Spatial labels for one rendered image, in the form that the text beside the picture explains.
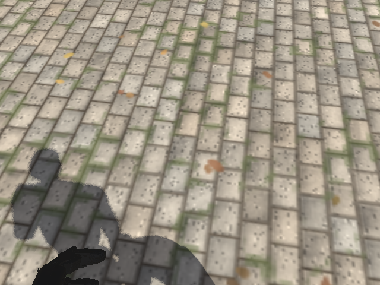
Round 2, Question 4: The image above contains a left robot hand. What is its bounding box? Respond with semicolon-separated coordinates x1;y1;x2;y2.
32;246;106;285

